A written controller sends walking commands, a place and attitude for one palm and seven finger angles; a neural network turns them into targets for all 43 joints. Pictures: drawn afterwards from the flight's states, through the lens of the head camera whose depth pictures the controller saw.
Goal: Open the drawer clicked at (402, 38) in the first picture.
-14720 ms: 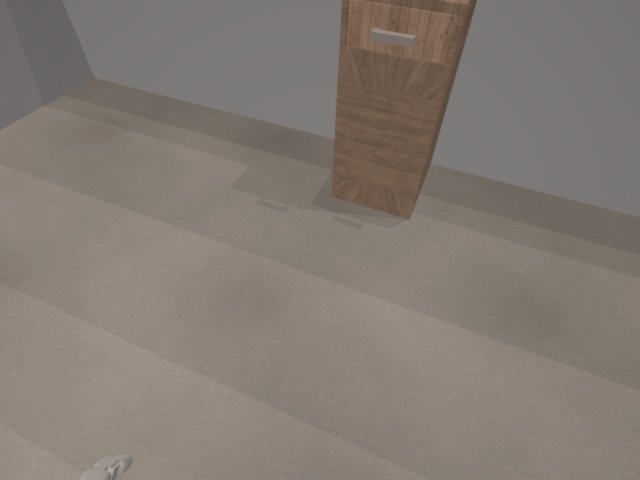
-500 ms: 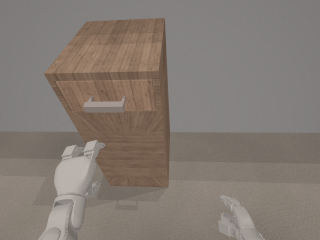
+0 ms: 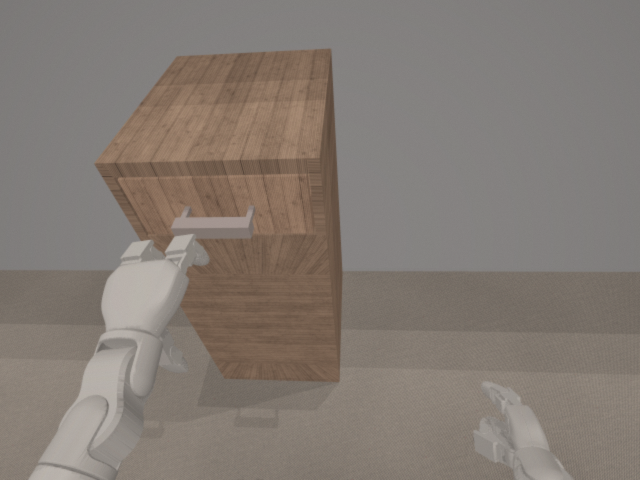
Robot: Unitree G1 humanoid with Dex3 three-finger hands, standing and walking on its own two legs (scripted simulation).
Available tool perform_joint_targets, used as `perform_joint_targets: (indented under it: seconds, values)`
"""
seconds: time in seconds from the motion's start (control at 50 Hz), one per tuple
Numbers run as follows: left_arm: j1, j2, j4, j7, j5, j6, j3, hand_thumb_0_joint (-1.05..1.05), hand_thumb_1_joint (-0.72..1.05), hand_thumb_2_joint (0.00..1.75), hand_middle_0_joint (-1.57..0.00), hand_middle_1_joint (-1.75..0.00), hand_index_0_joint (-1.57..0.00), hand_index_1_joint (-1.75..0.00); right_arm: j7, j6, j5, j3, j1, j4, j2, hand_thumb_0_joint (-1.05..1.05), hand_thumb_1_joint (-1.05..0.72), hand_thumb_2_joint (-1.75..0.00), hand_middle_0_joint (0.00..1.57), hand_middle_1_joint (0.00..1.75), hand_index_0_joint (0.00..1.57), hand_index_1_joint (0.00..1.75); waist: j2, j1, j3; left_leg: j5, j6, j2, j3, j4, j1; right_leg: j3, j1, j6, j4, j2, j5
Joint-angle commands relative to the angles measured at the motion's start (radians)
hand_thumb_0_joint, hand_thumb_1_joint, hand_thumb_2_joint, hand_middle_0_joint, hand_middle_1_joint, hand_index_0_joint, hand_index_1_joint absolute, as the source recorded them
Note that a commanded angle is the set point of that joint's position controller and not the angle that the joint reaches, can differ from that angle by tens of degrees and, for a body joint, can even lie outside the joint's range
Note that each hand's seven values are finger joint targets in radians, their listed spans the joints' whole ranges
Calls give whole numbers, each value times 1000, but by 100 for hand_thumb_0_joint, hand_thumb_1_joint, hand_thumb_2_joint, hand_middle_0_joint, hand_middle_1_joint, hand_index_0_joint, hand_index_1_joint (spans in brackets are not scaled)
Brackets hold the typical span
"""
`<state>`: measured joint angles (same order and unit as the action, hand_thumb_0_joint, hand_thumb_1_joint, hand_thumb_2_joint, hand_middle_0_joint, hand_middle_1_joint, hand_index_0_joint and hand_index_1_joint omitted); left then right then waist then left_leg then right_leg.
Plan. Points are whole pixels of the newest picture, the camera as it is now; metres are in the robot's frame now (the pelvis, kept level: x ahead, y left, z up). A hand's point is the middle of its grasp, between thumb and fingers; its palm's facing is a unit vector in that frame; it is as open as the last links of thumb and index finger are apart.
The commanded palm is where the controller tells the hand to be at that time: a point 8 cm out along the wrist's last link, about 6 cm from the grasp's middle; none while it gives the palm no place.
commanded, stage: raise the hand with hooked fingers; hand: left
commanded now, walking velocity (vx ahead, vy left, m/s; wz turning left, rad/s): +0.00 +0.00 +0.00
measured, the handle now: (216, 219) +0.52 +0.26 +0.01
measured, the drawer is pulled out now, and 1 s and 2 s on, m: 0.00 0.00 0.00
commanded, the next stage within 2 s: move the hooked fingers above the handle in 0.62 s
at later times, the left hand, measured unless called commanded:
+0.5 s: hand (152, 282) +0.31 +0.25 +0.10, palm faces +0.03 -0.11 -0.99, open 13.8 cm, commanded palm +0.28 +0.26 +0.17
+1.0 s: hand (158, 267) +0.33 +0.25 +0.10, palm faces +0.06 -0.08 -0.99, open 13.8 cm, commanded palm +0.31 +0.27 +0.16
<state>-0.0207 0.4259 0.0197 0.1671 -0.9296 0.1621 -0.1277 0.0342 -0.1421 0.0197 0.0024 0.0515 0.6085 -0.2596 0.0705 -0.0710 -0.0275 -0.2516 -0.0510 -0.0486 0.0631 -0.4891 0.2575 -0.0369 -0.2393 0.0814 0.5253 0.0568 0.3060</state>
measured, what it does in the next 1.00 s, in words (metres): stands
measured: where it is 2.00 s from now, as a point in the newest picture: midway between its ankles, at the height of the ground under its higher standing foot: outside the picture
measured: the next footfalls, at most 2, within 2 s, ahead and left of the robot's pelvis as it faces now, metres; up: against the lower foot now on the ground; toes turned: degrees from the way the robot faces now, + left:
none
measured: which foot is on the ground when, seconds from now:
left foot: down 0.00-1.00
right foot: down 0.00-1.00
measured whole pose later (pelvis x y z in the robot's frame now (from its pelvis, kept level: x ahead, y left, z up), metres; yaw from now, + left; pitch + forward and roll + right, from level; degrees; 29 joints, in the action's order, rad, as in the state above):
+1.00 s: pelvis -0.01 +0.03 +0.00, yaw +2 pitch +2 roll +0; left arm 0.29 0.48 -0.18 0.05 -0.91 0.04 -0.14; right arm 0.02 -0.15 0.04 -0.02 0.10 0.63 -0.24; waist 0.07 -0.07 0.00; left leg -0.21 -0.08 -0.08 0.03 -0.46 0.28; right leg -0.07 -0.24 0.05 0.48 0.03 0.27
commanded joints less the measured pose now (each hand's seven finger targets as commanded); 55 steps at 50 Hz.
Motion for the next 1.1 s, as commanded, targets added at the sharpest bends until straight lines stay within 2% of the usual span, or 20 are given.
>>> perform_joint_targets:
  seconds: [0.0, 0.08, 0.2, 0.26, 0.3, 0.44, 0.54, 0.68, 0.7, 0.74, 0.76, 0.78, 0.86, 0.92, 0.94, 0.96, 0.98, 1.0, 1.06, 1.08]
  values:
    - [329, 235, 188, 0, -12, 11, 169, 0, -50, 30, -30, -120, -30, -120, 3, 31, 4, 5, -144, -155, -80, 0, -90, -90, 20, 30, 20, 30, -48, -14, -203, 252, -4, -4, -65, 51, -75, 130, 129, -44, -97, -51, -336]
    - [400, 223, 146, -56, 7, 35, 141, 0, -50, 30, -30, -120, -30, -120, 1, 18, 11, -3, -145, -150, -82, 0, -90, -90, 20, 30, 20, 30, -43, 0, -195, 280, 0, 0, -68, 61, -93, 110, 134, -43, -106, -49, -354]
    - [509, 272, 135, -147, 21, 32, 148, 0, -50, 30, -30, -120, -30, -120, 2, 5, 13, -10, -136, -149, -91, 0, -90, -90, 20, 30, 20, 30, -70, 10, -226, 315, -2, 5, -77, 69, -117, 92, 157, -44, -113, -50, -382]
    - [412, 271, 119, -176, 34, 4, 168, 0, -50, 30, -30, -120, -30, -120, -8, 5, 10, -6, -124, -160, -95, 0, -90, -90, 20, 30, 20, 30, -61, -9, -236, 334, 0, 4, -78, 70, -114, 92, 174, -41, -115, -50, -396]
    - [370, 266, 130, -186, 50, -24, 178, 0, -50, 30, -30, -120, -30, -120, -15, 6, 9, -4, -112, -162, -95, 0, -90, -90, 20, 30, 20, 30, -88, -15, -235, 355, -1, 6, -81, 69, -106, 86, 181, -42, -108, -52, -425]
    - [424, 313, 238, -107, 41, -122, 245, 0, -50, 30, -30, -120, -30, -120, -27, 27, 3, 12, -89, -157, -96, 0, -90, -90, 20, 30, 20, 30, -14, -27, -287, 404, 10, 16, -103, 61, -146, 76, 131, -32, -97, -44, -371]
    - [432, 297, 185, -50, 40, -111, 237, 0, -50, 30, -30, -120, -30, -120, -34, 36, 11, 23, -70, -129, -101, 0, -90, -90, 20, 30, 20, 30, -2, -18, -274, 407, 30, 27, -115, 62, -159, 60, 76, -30, -96, -40, -311]
    - [405, 247, 142, -99, 52, -42, 159, 0, -50, 30, -30, -120, -30, -120, -35, 20, 22, 21, -85, -139, -110, 0, -90, -90, 20, 30, 20, 30, -54, -3, -247, 348, 25, 27, -109, 79, -145, 51, 77, -37, -109, -44, -270]
    - [413, 252, 156, -109, 52, -42, 155, 0, -50, 30, -30, -120, -30, -120, -34, 17, 21, 20, -86, -142, -110, 0, -90, -90, 20, 30, 20, 30, -40, 0, -245, 338, 25, 27, -113, 81, -152, 50, 74, -36, -113, -43, -257]
    - [488, 240, 107, -122, 43, -45, 125, 0, -50, 30, -30, -120, -30, -120, -24, 16, 20, 14, -79, -137, -110, 0, -90, -90, 20, 30, 20, 30, -69, 20, -203, 282, 18, 28, -116, 85, -140, 44, 33, -38, -121, -41, -212]
    - [524, 260, 85, -125, 34, -51, 144, 0, -50, 30, -30, -120, -30, -120, -20, 17, 23, 12, -77, -131, -111, 0, -90, -90, 20, 30, 20, 30, -88, 26, -188, 253, 18, 34, -123, 89, -132, 44, 16, -37, -128, -35, -179]
    - [566, 255, 73, -125, 27, -62, 126, 0, -50, 30, -30, -120, -30, -120, -17, 21, 20, 8, -70, -129, -109, 0, -90, -90, 20, 30, 20, 30, -62, 26, -192, 235, 17, 30, -120, 90, -130, 43, 13, -35, -126, -40, -159]
    - [677, 307, 71, -96, 5, -118, 164, 0, -50, 30, -30, -120, -30, -120, -8, 30, 14, 12, -54, -121, -105, 0, -90, -90, 20, 30, 20, 30, -3, 17, -265, 256, 25, 26, -131, 77, -161, 49, 18, -27, -113, -35, -160]
    - [684, 274, 22, -69, 3, -135, 149, 0, -50, 30, -30, -120, -30, -120, -10, 34, 14, 15, -38, -110, -97, 0, -90, -90, 20, 30, 20, 30, 28, 13, -270, 298, 38, 30, -137, 71, -175, 39, -7, -22, -101, -32, -174]
    - [700, 254, -14, -65, 7, -129, 131, 0, -50, 30, -30, -120, -30, -120, -10, 32, 15, 14, -32, -108, -96, 0, -90, -90, 20, 30, 20, 30, 12, 18, -258, 293, 38, 29, -132, 68, -164, 37, -14, -23, -100, -33, -178]
    - [700, 283, -47, -59, 4, -122, 166, 0, -50, 30, -30, -120, -30, -120, -12, 30, 17, 18, -21, -104, -103, 0, -90, -90, 20, 30, 20, 30, -3, 12, -263, 281, 40, 31, -130, 75, -145, 36, -1, -21, -100, -30, -167]
    - [707, 251, -69, -58, 3, -113, 130, 0, -50, 30, -30, -120, -30, -120, -14, 28, 20, 15, -26, -107, -100, 0, -90, -90, 20, 30, 20, 30, -2, 15, -252, 275, 38, 30, -127, 72, -139, 36, -13, -22, -99, -32, -166]
    - [695, 264, -93, -55, 6, -103, 148, 0, -50, 30, -30, -120, -30, -120, -15, 26, 20, 16, -16, -107, -103, 0, -90, -90, 20, 30, 20, 30, -38, 8, -262, 281, 36, 30, -123, 73, -127, 37, 6, -23, -97, -32, -179]
    - [661, 292, -148, -62, 2, -72, 172, 0, -50, 30, -30, -120, -30, -120, -15, 13, 21, 17, -14, -111, -117, 0, -90, -90, 20, 30, 20, 30, -70, 2, -286, 300, 30, 24, -108, 67, -92, 47, 51, -25, -92, -34, -224]
    - [667, 270, -147, -69, 6, -68, 147, 0, -50, 30, -30, -120, -30, -120, -15, 10, 22, 17, -10, -117, -114, 0, -90, -90, 20, 30, 20, 30, -85, 4, -296, 311, 23, 24, -102, 61, -91, 48, 61, -28, -87, -38, -249]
